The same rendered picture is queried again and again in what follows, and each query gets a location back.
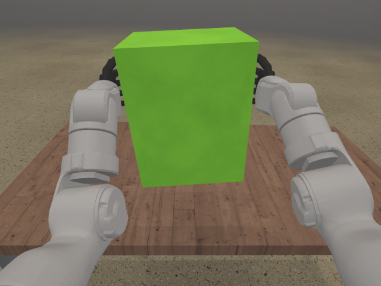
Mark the robot left hand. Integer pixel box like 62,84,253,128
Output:
99,57,125,106

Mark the table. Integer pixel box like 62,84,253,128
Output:
0,121,381,269

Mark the left robot forearm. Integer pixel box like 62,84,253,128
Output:
48,80,122,231

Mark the left robot upper arm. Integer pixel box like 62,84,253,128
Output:
0,184,128,286

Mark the right robot upper arm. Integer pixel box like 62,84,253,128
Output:
291,163,381,286

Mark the carton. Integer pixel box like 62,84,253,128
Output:
113,27,259,188

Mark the right robot forearm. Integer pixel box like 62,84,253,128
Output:
255,76,374,211

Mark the robot right hand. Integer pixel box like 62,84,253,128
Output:
252,54,275,104

